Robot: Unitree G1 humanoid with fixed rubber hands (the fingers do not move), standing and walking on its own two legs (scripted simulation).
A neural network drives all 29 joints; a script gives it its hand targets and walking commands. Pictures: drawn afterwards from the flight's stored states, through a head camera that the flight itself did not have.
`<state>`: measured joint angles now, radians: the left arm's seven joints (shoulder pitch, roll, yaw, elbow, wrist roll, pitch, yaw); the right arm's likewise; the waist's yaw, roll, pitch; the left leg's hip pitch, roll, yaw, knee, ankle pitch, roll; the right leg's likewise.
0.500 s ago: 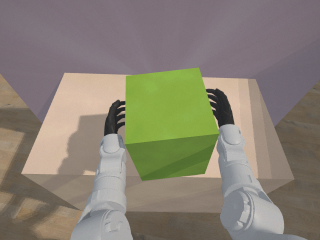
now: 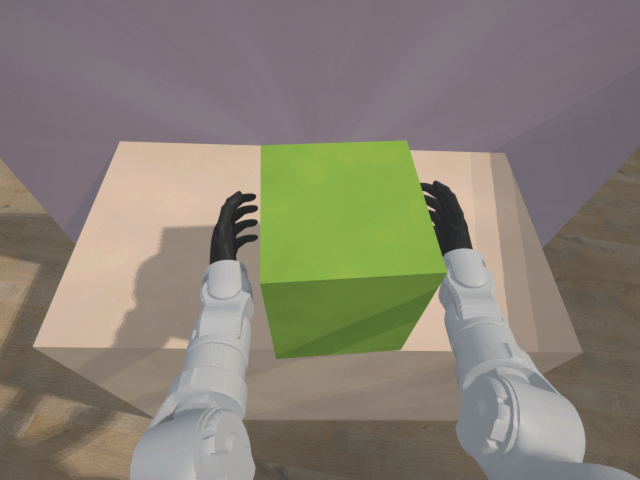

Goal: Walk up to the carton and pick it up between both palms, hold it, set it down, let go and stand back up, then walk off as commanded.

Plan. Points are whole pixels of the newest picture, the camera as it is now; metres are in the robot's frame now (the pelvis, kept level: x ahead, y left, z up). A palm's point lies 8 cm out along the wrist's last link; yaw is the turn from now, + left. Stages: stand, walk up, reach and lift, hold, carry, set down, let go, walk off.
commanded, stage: set down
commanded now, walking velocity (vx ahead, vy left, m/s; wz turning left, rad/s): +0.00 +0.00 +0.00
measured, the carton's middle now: (337, 256) +0.43 +0.00 -0.02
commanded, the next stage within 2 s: none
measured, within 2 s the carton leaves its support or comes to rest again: neither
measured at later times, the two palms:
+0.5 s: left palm (207, 264) +0.39 +0.18 +0.01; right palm (446, 235) +0.45 -0.15 +0.02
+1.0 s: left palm (199, 309) +0.33 +0.17 +0.00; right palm (476, 291) +0.37 -0.19 +0.00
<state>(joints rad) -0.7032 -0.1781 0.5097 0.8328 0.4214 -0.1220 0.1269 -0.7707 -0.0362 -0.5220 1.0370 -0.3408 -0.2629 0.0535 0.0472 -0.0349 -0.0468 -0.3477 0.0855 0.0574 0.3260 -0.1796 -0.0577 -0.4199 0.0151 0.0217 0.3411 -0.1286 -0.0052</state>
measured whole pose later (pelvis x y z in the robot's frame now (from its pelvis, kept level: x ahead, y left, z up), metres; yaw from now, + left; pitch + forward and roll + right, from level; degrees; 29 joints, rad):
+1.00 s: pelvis -0.04 -0.02 -0.03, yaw +2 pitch +17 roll +1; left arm -0.68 0.09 0.09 1.23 -0.15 -0.44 0.13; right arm -0.76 -0.27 0.19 1.32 0.36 -0.44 -0.01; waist 0.06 0.03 -0.19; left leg -0.67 0.09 0.00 0.64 -0.26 -0.08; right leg -0.74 0.01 -0.02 0.67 -0.23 -0.03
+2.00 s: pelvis +0.00 +0.00 +0.00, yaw +2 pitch -4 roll +0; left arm 0.25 0.01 -0.08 0.31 0.02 -0.22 0.20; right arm 0.16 -0.29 0.05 0.63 0.29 -0.45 0.13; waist 0.03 -0.02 0.02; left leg -0.05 0.08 0.03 0.35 -0.23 -0.06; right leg -0.11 0.00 0.00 0.37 -0.19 -0.01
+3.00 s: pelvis +0.01 +0.01 +0.00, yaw +2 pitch -4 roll +0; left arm 0.31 0.12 -0.04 0.35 -0.01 -0.07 0.09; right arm 0.27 -0.21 -0.03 0.58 0.12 -0.30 0.08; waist 0.03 0.00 0.04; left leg -0.01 0.07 0.04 0.31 -0.23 -0.05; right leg -0.06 0.00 0.01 0.31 -0.18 0.01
